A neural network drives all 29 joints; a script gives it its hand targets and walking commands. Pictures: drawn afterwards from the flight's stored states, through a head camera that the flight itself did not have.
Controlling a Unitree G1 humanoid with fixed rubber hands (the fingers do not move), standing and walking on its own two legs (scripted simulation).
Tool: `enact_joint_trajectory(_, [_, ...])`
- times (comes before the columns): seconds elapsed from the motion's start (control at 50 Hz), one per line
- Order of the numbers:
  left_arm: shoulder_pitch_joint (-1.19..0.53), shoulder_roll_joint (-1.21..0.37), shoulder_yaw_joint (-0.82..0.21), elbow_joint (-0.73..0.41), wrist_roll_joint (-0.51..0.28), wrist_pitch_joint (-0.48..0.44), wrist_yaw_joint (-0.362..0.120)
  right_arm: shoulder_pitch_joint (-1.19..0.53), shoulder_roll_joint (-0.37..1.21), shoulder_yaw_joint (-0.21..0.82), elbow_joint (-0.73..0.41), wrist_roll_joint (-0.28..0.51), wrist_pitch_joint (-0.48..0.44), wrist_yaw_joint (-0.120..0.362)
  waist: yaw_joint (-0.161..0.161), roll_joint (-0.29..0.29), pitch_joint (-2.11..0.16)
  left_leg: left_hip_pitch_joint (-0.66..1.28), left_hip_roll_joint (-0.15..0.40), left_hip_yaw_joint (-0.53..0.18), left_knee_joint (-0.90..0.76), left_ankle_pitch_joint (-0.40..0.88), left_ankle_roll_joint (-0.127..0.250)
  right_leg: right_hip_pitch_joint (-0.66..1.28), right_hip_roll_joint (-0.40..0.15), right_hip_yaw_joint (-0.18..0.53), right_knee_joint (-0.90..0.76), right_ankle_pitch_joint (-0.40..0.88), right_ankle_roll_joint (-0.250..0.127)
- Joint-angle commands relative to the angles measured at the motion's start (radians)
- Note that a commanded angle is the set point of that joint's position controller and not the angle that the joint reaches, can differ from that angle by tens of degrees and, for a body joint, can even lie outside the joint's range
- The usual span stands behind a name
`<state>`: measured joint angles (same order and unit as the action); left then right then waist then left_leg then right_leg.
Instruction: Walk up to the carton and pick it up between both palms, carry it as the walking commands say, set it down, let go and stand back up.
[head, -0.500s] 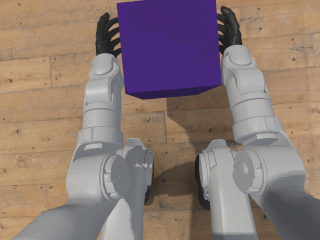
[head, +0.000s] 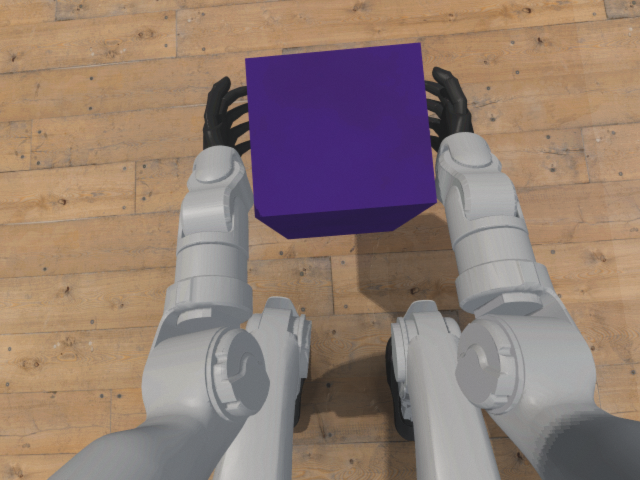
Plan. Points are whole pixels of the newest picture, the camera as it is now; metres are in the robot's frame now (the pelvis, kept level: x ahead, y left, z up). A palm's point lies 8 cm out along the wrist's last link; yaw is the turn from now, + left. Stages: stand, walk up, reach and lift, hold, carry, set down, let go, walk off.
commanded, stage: reach and lift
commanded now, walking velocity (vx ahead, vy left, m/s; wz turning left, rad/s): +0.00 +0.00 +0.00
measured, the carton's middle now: (337, 166) +0.49 +0.02 -0.14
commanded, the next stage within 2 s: none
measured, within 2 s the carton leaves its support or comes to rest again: neither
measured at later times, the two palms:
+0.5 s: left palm (195, 137) +0.47 +0.15 +0.01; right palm (474, 122) +0.48 -0.11 +0.00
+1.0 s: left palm (152, 121) +0.45 +0.15 +0.09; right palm (512, 101) +0.46 -0.11 +0.08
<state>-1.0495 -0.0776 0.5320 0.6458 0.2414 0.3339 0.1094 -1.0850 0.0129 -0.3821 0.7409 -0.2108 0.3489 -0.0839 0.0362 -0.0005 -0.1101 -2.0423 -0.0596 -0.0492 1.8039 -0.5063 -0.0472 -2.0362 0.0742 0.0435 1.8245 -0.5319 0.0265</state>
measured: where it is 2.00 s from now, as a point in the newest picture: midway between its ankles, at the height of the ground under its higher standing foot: (346, 399)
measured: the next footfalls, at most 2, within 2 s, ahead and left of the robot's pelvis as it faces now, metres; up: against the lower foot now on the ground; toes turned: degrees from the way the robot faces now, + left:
none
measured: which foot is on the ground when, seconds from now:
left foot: down 0.00-1.00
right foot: down 0.00-1.00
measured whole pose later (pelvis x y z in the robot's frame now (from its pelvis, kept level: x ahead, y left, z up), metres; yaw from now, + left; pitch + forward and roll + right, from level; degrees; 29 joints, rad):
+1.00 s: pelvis +0.03 +0.00 +0.13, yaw +0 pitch +33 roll +0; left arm -0.77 -0.16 0.49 0.59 0.26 0.32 0.09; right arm -0.78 0.11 -0.38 0.67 -0.23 0.32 -0.07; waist 0.04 -0.01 -0.18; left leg -1.52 -0.05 -0.07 1.40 -0.47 -0.04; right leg -1.51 0.06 0.05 1.42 -0.49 0.01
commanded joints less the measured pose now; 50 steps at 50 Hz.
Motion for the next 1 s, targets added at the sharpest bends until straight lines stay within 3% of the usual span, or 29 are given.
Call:
enact_joint_trajectory(0.0, [-0.623, -1.022, -0.543, 0.086, -0.131, 0.008, -0.258, -0.654, 1.026, 0.465, -0.03, 0.129, -0.04, 0.224, 0.014, -0.04, -1.062, 0.601, -0.131, 0.122, -0.176, 0.212, 0.02, 0.596, 0.123, -0.095, -0.21, 0.203, -0.002])
enact_joint_trajectory(0.98, [-0.278, -1.138, -0.617, 0.067, -0.1, -0.002, -0.27, -0.331, 1.141, 0.522, -0.066, 0.102, -0.063, 0.232, 0.018, -0.026, -0.864, 1.022, -0.12, 0.05, -0.561, 0.282, 0.022, 0.975, 0.112, -0.033, -0.597, 0.261, -0.014])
